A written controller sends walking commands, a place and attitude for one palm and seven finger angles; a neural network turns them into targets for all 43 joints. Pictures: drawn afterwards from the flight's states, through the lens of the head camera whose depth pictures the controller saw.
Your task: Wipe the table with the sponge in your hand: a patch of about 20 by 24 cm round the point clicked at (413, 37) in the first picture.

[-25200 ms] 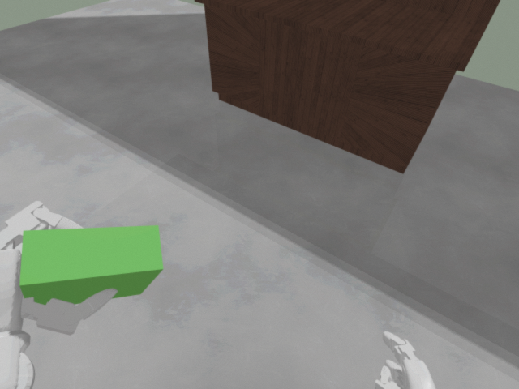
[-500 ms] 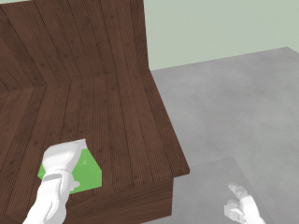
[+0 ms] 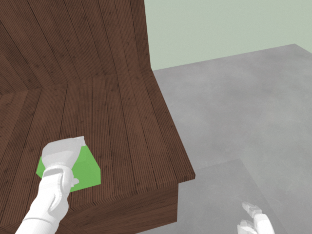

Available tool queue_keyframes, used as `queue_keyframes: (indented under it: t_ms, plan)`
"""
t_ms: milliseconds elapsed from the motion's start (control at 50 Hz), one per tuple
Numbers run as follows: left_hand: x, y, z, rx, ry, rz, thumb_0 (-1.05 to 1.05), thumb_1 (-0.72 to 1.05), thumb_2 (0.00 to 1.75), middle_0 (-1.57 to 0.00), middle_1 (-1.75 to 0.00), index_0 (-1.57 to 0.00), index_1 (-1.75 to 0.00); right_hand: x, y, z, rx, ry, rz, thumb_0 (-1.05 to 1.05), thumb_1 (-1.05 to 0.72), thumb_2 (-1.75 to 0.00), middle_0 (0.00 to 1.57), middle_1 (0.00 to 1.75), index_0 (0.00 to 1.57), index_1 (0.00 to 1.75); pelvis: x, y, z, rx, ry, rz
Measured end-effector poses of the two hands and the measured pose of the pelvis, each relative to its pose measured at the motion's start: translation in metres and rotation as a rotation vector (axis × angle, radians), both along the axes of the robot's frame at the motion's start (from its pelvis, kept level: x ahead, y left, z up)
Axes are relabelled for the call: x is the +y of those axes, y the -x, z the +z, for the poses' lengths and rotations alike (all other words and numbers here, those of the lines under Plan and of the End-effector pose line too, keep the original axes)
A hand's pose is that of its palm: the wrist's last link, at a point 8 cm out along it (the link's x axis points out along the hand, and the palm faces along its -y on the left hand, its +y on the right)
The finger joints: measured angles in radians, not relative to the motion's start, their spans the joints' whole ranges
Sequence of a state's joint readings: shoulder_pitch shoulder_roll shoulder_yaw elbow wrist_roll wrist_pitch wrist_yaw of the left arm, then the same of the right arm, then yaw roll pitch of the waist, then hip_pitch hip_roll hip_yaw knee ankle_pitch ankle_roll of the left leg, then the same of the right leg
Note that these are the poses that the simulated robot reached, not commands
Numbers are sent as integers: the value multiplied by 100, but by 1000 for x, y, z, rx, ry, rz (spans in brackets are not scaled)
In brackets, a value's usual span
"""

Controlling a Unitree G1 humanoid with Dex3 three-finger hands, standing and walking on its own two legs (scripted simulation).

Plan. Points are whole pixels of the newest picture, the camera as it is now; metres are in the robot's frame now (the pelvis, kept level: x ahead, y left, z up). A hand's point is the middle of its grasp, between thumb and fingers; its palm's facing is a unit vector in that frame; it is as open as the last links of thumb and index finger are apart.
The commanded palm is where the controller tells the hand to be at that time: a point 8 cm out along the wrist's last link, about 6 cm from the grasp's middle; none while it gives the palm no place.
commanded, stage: wipe forward along the first lane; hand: left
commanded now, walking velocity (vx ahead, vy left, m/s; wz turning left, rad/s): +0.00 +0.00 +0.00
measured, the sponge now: (75, 174) +0.27 +0.29 -0.02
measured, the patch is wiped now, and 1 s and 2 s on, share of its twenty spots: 0.05 0.20 0.25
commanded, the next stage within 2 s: slide across to the middle lane in 1.30 s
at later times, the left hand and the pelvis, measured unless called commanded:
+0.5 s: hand (69, 144) +0.34 +0.31 +0.03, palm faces -0.10 +0.00 -0.99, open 9.6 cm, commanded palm +0.32 +0.31 +0.06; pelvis +0.00 +0.01 -0.01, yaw +0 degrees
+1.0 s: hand (72, 131) +0.39 +0.33 +0.03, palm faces -0.12 +0.02 -0.99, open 9.6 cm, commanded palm +0.37 +0.32 +0.06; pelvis +0.00 +0.02 -0.01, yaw +0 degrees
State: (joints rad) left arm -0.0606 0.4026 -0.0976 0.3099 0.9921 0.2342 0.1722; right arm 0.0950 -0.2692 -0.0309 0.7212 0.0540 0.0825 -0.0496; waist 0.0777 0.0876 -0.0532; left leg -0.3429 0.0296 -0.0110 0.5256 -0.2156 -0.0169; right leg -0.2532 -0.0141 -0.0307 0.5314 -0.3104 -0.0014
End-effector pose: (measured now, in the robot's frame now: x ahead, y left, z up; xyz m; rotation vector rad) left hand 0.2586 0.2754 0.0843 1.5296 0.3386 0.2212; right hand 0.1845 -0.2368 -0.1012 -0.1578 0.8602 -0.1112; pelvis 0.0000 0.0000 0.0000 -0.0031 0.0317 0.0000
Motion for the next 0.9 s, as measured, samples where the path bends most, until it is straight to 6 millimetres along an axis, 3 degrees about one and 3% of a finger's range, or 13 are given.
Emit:
queue_keyframes:
  t_ms: [440, 900]
  plan:
    - [30, -57, -1, 34, -26, 1, 0, -46, 106, -77, -138, -77, -138, -18, 43, -15, 139, 52, -78, 1, -91, -90, 20, 30, 20, 30, 6, -2, -5, 74, 11, -2]
    - [44, -107, -1, 46, -45, -13, 1, -48, 108, -78, -137, -78, -138, -3, 67, -24, 242, 48, -104, 1, -91, -90, 20, 30, 20, 30, 20, -4, -9, 132, 22, 1]
